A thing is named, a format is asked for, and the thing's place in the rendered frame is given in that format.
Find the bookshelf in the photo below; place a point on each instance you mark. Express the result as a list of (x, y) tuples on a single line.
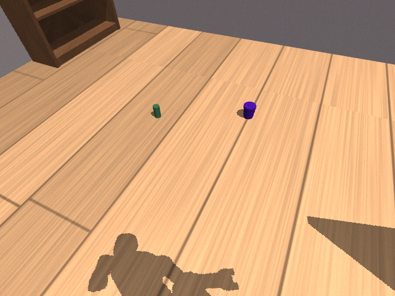
[(55, 31)]

